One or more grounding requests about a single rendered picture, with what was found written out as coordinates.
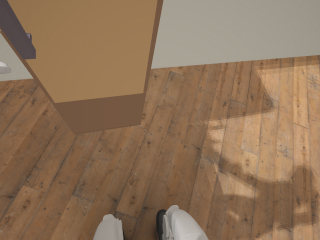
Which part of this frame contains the right robot foot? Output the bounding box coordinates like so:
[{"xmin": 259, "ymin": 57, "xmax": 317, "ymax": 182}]
[{"xmin": 156, "ymin": 209, "xmax": 166, "ymax": 240}]

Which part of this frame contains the robot left hand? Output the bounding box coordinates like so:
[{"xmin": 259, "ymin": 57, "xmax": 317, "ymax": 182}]
[{"xmin": 0, "ymin": 29, "xmax": 12, "ymax": 74}]

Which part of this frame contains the cupboard door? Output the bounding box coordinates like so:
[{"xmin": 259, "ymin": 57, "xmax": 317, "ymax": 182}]
[{"xmin": 7, "ymin": 0, "xmax": 158, "ymax": 103}]

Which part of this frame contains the handle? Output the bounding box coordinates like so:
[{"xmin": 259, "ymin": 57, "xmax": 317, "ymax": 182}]
[{"xmin": 0, "ymin": 0, "xmax": 36, "ymax": 60}]

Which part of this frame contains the robot left thigh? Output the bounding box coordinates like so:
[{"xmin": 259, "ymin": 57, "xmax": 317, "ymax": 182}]
[{"xmin": 93, "ymin": 218, "xmax": 124, "ymax": 240}]

